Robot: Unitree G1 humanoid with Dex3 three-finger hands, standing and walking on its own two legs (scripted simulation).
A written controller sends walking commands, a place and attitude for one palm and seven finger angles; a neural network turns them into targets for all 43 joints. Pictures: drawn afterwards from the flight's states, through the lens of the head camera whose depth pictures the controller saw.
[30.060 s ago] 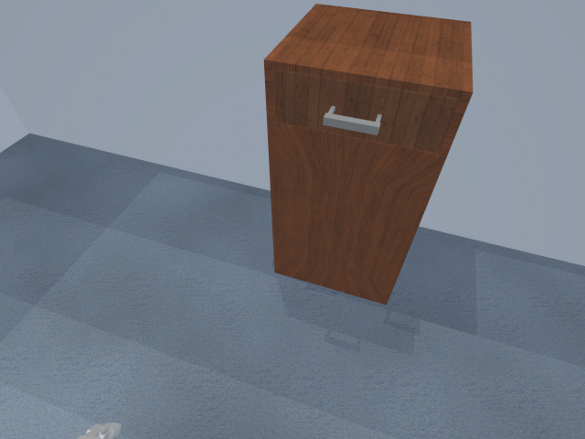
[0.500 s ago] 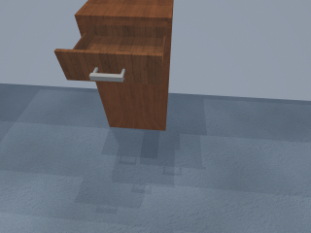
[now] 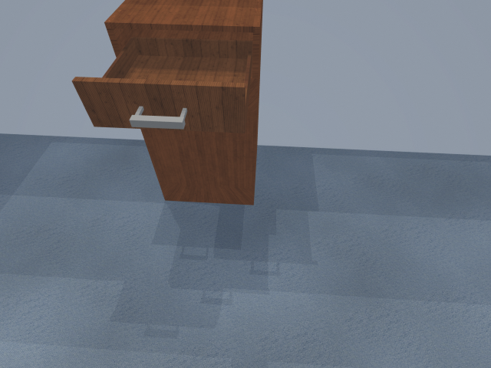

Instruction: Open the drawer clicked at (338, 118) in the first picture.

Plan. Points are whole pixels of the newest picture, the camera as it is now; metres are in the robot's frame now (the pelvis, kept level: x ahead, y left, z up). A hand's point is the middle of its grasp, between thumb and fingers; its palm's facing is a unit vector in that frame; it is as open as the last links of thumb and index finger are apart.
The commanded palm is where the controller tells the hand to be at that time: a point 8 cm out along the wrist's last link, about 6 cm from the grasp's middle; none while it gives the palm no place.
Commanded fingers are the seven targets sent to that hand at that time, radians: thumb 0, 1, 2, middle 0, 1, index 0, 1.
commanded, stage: look to check the result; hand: left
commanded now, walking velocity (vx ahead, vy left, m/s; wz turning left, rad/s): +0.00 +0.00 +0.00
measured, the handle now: (160, 116) +0.66 +0.25 +0.02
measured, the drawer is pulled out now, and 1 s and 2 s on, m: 0.30 0.30 0.30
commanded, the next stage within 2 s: stand and wait in 0.46 s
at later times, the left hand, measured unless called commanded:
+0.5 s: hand out of the picture +0.00 +0.15 -0.18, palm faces +0.02 -0.98 -0.19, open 7.3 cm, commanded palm none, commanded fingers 0.00 0.90 0.90 -0.20 -0.30 -0.20 -0.30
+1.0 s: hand out of the picture +0.01 +0.15 -0.17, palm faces +0.01 -0.98 -0.19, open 7.3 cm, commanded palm none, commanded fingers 0.00 0.90 0.90 -0.20 -0.30 -0.20 -0.30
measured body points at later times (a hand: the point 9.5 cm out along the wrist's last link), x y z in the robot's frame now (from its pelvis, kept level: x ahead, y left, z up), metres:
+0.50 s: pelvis +0.00 -0.01 +0.00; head +0.02 -0.02 +0.45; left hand +0.00 +0.21 -0.16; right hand -0.01 -0.22 -0.16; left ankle +0.02 +0.11 -0.74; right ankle -0.02 -0.12 -0.74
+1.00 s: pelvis +0.01 -0.02 +0.00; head +0.04 -0.02 +0.45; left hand +0.02 +0.21 -0.16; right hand +0.00 -0.23 -0.16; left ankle +0.02 +0.11 -0.74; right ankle -0.02 -0.12 -0.74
